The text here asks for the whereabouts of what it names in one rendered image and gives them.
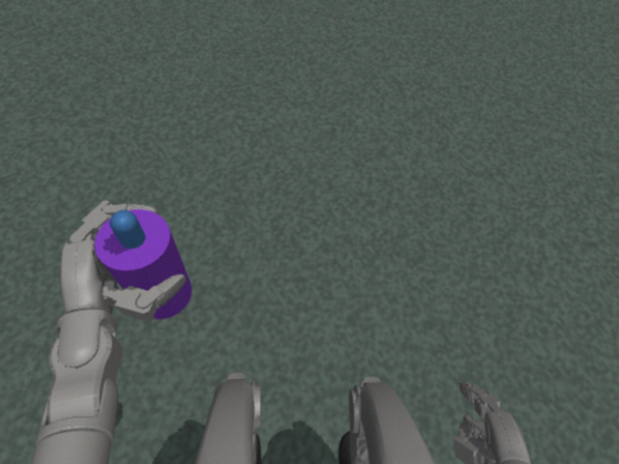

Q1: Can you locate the left robot hand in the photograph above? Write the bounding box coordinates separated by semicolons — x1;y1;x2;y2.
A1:
60;200;186;322

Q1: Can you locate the bottle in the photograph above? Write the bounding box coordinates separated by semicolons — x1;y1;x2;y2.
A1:
95;210;192;319

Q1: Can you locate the left robot arm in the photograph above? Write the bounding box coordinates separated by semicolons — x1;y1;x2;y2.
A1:
31;308;123;464

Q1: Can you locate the right robot hand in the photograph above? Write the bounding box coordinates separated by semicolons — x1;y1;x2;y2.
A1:
454;382;531;464

